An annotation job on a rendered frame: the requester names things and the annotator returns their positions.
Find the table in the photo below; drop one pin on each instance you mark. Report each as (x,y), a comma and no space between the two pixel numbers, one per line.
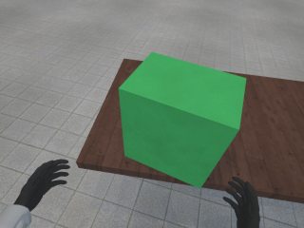
(267,151)

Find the robot left hand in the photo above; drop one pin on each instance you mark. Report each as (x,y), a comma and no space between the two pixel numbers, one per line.
(41,181)

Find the carton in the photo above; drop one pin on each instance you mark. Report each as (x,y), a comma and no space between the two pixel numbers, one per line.
(178,117)

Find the robot left forearm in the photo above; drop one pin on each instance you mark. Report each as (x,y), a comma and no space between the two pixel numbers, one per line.
(15,216)

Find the robot right hand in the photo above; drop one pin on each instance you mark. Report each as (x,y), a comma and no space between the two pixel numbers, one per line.
(247,207)

